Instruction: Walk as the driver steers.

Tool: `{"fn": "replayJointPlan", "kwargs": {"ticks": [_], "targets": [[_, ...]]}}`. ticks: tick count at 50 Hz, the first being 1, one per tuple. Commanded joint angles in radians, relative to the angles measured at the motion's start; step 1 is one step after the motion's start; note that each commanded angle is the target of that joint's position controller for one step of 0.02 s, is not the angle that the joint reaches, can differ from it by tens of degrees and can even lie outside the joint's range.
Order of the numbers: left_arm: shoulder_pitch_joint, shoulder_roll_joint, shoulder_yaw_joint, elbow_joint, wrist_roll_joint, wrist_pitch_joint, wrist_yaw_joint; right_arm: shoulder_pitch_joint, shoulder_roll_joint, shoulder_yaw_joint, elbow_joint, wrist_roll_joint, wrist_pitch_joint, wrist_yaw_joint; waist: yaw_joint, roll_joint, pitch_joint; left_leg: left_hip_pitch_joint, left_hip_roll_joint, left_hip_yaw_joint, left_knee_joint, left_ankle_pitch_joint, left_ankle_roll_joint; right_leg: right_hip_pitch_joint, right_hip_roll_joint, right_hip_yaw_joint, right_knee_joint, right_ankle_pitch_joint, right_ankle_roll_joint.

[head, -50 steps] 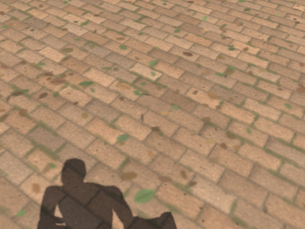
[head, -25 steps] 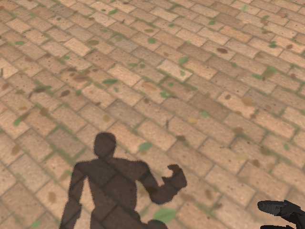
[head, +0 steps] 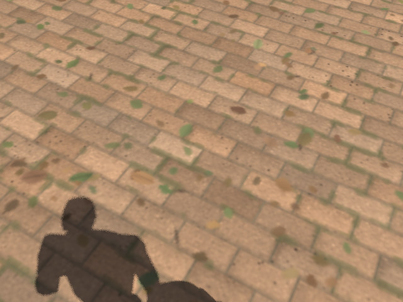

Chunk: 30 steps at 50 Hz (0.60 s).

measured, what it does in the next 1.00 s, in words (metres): walks ahead, turning left: right foot, then left foot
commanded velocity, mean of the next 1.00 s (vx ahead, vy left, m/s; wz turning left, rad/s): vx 0.50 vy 0.00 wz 0.45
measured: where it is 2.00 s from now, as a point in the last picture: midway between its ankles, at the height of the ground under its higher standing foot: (96, 184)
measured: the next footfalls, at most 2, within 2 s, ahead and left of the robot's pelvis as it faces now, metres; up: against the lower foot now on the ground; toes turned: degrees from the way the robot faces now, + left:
right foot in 0.14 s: +0.26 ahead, -0.15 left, +0.00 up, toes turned +3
left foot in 0.64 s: +0.48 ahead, +0.17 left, +0.00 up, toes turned +23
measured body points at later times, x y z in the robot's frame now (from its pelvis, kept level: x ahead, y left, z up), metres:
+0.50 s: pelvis +0.27 -0.03 +0.00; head +0.30 -0.02 +0.45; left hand +0.24 +0.26 -0.13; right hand +0.51 -0.24 -0.10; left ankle +0.40 +0.16 -0.69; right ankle +0.22 -0.15 -0.74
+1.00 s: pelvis +0.52 +0.11 +0.00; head +0.54 +0.15 +0.45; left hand +0.58 +0.43 -0.09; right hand +0.72 -0.11 -0.10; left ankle +0.44 +0.15 -0.74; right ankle +0.78 +0.04 -0.69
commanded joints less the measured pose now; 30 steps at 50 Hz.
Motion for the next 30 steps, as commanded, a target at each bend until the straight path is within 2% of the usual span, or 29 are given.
{"fn": "replayJointPlan", "kwargs": {"ticks": [1, 4, 5, 6, 7, 8, 9, 10, 11, 12, 13, 15, 17, 20, 23, 27, 28, 30], "targets": [[-0.149, 0.061, 0.009, -0.109, -0.006, -0.026, -0.018, 0.053, -0.17, -0.038, -0.023, 0.008, 0.008, -0.009, -0.011, 0.074, 0.063, -0.028, 0.294, -0.17, -0.036, 0.208, 0.146, 0.021, 0.04, -0.018, -0.09, -0.003, -0.006], [-0.123, 0.098, 0.021, -0.113, -0.007, -0.039, -0.03, 0.05, -0.193, -0.047, -0.017, 0.01, 0.027, -0.02, 0.03, 0.109, 0.035, 0.041, 0.328, -0.225, 0.051, 0.286, 0.122, 0.101, 0.067, -0.009, -0.155, -0.111, -0.032], [-0.066, 0.117, 0.03, -0.1, -0.007, -0.044, -0.029, 0.034, -0.202, -0.05, -0.019, 0.01, 0.031, -0.022, 0.068, 0.124, 0.003, 0.037, 0.32, -0.225, 0.112, 0.38, 0.11, 0.195, 0.086, -0.026, -0.174, -0.145, -0.047], [0.064, 0.156, 0.052, -0.063, -0.005, -0.047, -0.022, 0.021, -0.188, -0.043, -0.023, 0.006, 0.033, -0.022, 0.137, 0.114, -0.08, -0.002, 0.268, -0.191, 0.256, 0.479, 0.083, 0.391, 0.1, -0.044, -0.204, -0.135, -0.078], [0.242, 0.216, 0.073, -0.031, 0.012, -0.047, -0.011, 0.005, -0.135, -0.021, -0.049, -0.01, 0.029, -0.02, 0.215, 0.074, -0.236, -0.165, 0.211, -0.153, 0.511, 0.36, 0.046, 0.696, -0.02, 0.057, -0.138, -0.109, -0.137], [0.343, 0.313, 0.099, -0.01, 0.025, -0.034, -0.004, 0.125, -0.019, 0.013, -0.078, -0.006, 0.01, -0.016, 0.186, -0.168, -0.401, -0.57, 0.053, -0.059, 0.889, -0.089, -0.035, 1.098, -0.283, 0.468, -0.165, -0.236, -0.28], [0.354, 0.218, 0.077, -0.008, 0.017, -0.028, -0.004, 0.111, -0.081, 0.0, -0.063, 0.018, -0.002, -0.016, 0.208, -0.199, -0.437, -0.693, 0.056, -0.169, 1.043, -0.362, -0.042, 1.089, -0.319, 0.65, -0.279, -0.357, -0.307], [0.286, 0.157, 0.057, -0.014, 0.012, -0.025, -0.001, 0.028, -0.161, -0.025, -0.084, 0.039, -0.004, -0.017, 0.206, -0.126, -0.265, -0.759, 0.109, -0.178, 1.094, -0.299, -0.038, 0.961, -0.28, 0.493, -0.303, -0.375, -0.256], [0.222, 0.124, 0.047, -0.018, 0.011, -0.024, 0.0, -0.028, -0.156, -0.027, -0.098, 0.035, -0.002, -0.02, 0.181, -0.074, -0.177, -0.746, 0.155, -0.15, 1.075, -0.216, -0.04, 0.831, -0.238, 0.363, -0.326, -0.323, -0.226], [0.167, 0.095, 0.038, -0.013, 0.011, -0.025, -0.002, -0.059, -0.142, -0.03, -0.106, 0.023, 0.006, -0.021, 0.154, -0.049, -0.098, -0.721, 0.18, -0.143, 1.023, -0.159, -0.045, 0.708, -0.198, 0.273, -0.371, -0.27, -0.213], [0.13, 0.074, 0.033, -0.011, 0.016, -0.031, -0.003, -0.049, -0.128, -0.036, -0.104, 0.018, 0.02, -0.021, 0.12, -0.069, -0.06, -0.669, 0.207, -0.149, 0.984, -0.113, -0.047, 0.621, -0.166, 0.194, -0.411, -0.236, -0.198], [0.096, 0.082, 0.041, 0.0, 0.018, -0.043, -0.004, -0.028, -0.08, -0.03, -0.106, 0.02, 0.047, -0.016, 0.087, -0.068, -0.026, -0.613, 0.221, -0.136, 0.96, -0.075, -0.06, 0.524, -0.154, 0.102, -0.47, -0.165, -0.205], [0.088, 0.106, 0.051, 0.016, 0.019, -0.052, -0.002, -0.052, -0.066, -0.029, -0.127, 0.014, 0.063, -0.018, 0.074, -0.041, 0.003, -0.639, 0.228, -0.14, 0.908, -0.022, -0.072, 0.498, -0.157, 0.025, -0.501, -0.096, -0.214], [0.099, 0.133, 0.061, 0.036, 0.02, -0.048, 0.008, -0.117, -0.058, -0.026, -0.156, 0.008, 0.061, -0.006, 0.087, -0.021, 0.021, -0.658, 0.227, -0.127, 0.74, 0.131, -0.076, 0.524, -0.137, -0.086, -0.513, -0.049, -0.206], [0.127, 0.163, 0.069, 0.05, 0.013, -0.037, 0.017, -0.227, -0.041, -0.016, -0.192, 0.007, 0.051, 0.017, 0.128, -0.002, 0.044, -0.626, 0.212, -0.066, 0.567, 0.241, -0.062, 0.552, -0.131, -0.168, -0.515, -0.041, -0.188], [0.179, 0.197, 0.084, 0.077, -0.01, -0.012, 0.019, -0.325, -0.057, -0.018, -0.247, 0.007, 0.055, 0.037, 0.153, 0.004, 0.073, -0.653, 0.197, -0.028, 0.459, 0.185, -0.024, 0.687, -0.174, -0.209, -0.471, -0.007, -0.165], [0.182, 0.206, 0.087, 0.081, -0.015, -0.003, 0.019, -0.333, -0.065, -0.022, -0.258, 0.006, 0.056, 0.041, 0.147, 0.0, 0.072, -0.647, 0.185, -0.012, 0.445, 0.142, -0.009, 0.718, -0.183, -0.219, -0.439, 0.054, -0.156], [0.169, 0.236, 0.096, 0.078, -0.025, 0.011, 0.022, -0.288, -0.097, -0.04, -0.265, 0.003, 0.062, 0.043, 0.103, -0.03, 0.02, -0.54, 0.124, 0.044, 0.438, 0.037, 0.03, 0.752, -0.181, -0.25, -0.305, 0.359, -0.133]]}}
